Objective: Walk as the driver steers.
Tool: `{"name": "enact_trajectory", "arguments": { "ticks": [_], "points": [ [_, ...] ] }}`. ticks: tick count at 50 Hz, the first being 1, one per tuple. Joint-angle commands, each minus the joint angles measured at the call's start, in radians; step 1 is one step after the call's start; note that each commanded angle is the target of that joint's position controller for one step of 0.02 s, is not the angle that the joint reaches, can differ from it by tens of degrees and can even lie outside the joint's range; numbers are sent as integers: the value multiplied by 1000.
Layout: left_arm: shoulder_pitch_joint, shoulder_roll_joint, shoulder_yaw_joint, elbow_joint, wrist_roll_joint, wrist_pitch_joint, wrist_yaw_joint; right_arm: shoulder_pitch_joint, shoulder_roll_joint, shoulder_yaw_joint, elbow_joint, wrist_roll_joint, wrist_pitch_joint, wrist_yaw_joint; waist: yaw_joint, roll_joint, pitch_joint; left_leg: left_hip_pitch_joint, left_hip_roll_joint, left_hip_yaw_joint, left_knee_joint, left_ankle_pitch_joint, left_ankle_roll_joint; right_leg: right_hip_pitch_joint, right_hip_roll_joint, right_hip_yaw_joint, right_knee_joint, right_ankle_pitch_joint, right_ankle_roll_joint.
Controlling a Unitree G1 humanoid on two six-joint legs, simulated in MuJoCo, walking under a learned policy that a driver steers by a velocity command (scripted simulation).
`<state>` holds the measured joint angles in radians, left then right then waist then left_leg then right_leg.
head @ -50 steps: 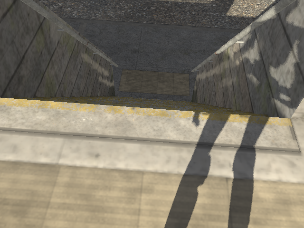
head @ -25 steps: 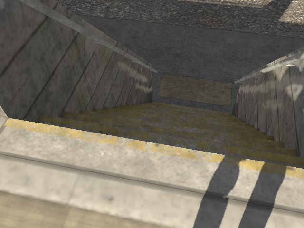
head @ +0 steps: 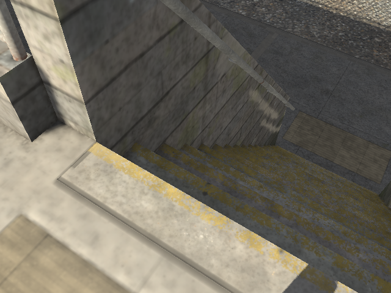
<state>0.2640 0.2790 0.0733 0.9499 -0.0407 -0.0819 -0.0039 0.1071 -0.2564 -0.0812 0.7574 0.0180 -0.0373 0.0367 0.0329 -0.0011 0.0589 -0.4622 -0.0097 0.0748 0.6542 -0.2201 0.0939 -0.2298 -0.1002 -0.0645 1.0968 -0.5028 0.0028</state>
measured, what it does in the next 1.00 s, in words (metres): walks ahead, turning right: right foot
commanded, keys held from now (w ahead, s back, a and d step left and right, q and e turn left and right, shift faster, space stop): w+e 0.28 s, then e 0.72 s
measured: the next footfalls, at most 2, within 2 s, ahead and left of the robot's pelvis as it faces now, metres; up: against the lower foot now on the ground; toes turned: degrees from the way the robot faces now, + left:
right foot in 0.48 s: +0.41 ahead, -0.15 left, +0.00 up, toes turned -14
left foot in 1.04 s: +0.48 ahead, +0.07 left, +0.00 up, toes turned -40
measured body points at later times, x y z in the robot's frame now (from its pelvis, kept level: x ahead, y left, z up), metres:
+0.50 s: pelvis +0.25 -0.04 -0.01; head +0.30 -0.05 +0.44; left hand +0.48 +0.16 -0.12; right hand +0.22 -0.31 -0.15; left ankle +0.09 +0.08 -0.68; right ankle +0.37 -0.14 -0.72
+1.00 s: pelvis +0.34 -0.02 +0.01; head +0.37 -0.04 +0.46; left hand +0.61 +0.15 -0.08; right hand +0.32 -0.33 -0.10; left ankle +0.46 +0.10 -0.70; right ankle +0.37 -0.14 -0.72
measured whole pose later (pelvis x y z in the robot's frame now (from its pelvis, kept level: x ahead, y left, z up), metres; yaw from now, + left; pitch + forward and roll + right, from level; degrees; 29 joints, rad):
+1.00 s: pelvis +0.34 -0.02 +0.01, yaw -32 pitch +2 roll +1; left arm 0.19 0.29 0.08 0.59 -0.01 0.08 0.05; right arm 0.15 -0.28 -0.06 0.76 0.00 -0.01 -0.03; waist 0.03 -0.01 0.04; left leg -0.45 -0.02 -0.13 0.74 -0.32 -0.04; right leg -0.43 0.17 0.26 0.54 -0.12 -0.04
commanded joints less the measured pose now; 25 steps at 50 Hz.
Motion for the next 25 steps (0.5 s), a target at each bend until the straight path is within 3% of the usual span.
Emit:
{"name": "enact_trajectory", "arguments": {
  "ticks": [1, 2, 4, 7, 11, 14, 16, 19, 21, 22, 23, 24, 25],
  "points": [
    [-72, 103, 14, -89, -20, -42, -2, 200, -141, -37, 12, -10, -27, -3, -96, 26, -169, 510, 328, -450, -366, 106, 173, -499, -42, 123, 210, 92, -42],
    [-64, 105, 23, -76, -2, -29, 4, 140, -100, -28, 7, -18, -33, -5, -65, 47, -128, 410, 286, -355, -389, 149, 147, -449, -66, 136, 152, 155, -40],
    [-1, 81, 26, -50, -5, 6, 5, 117, -69, -22, 15, -27, -52, -10, -28, 68, -115, 326, 256, -258, -446, 172, 122, -369, -79, 159, 109, 238, -36],
    [-37, 50, 25, -60, -2, 34, 13, 159, -83, -27, 51, -38, -70, -26, -30, 39, -58, 325, 247, -148, -487, 274, 110, -451, -54, 189, 19, 347, -23],
    [-97, 31, 23, -84, 16, 29, 6, 194, -79, -23, 84, -40, -70, -50, -42, 54, -19, 372, 236, -32, -489, 356, 69, -519, -8, 199, -185, 559, -22],
    [-160, 4, 10, -110, 22, 28, -10, 215, -83, -22, 104, -35, -68, -62, -65, 59, 13, 392, 236, 44, -496, 379, 40, -507, 8, 137, -313, 654, -37],
    [-217, -21, -1, -145, 34, 26, -24, 237, -76, -17, 125, -30, -57, -74, -78, 57, 53, 389, 234, 101, -439, 540, 16, -480, 28, 74, -405, 672, -50],
    [-282, -14, -1, -219, 36, 32, -50, 239, -123, -26, 129, -15, -26, -97, -78, 77, 40, 443, 258, 127, -314, 721, -1, -455, 66, -11, -472, 549, -59],
    [-194, 23, 15, -233, 40, 35, -68, 219, -157, -34, 119, 0, -7, -110, -32, 108, -50, 475, 265, 129, -172, 961, -8, -324, 125, -54, -468, 443, -88],
    [-81, 62, 32, -215, 37, 34, -74, 189, -169, -36, 111, 6, 0, -116, 25, 121, -104, 469, 254, 125, -45, 1000, -24, -211, 153, -55, -488, 417, -107],
    [60, 113, 56, -180, 36, 36, -56, 138, -167, -33, 96, 16, 0, -110, 104, 104, -159, 408, 203, 141, 173, 878, -65, -37, 166, -33, -607, 531, -144],
    [119, 219, 78, -181, 49, 39, -24, 160, -123, -19, 72, -12, -17, -102, 100, -73, -253, 184, 99, 145, 525, 363, -130, 216, -8, 213, -590, 1016, -224],
    [36, 266, 67, -229, 63, 40, -15, 322, -15, 17, 49, -45, -37, -75, -32, -252, -445, -141, -89, -31, 899, -508, -188, 537, -263, 689, -576, 1378, -468]
  ]
}}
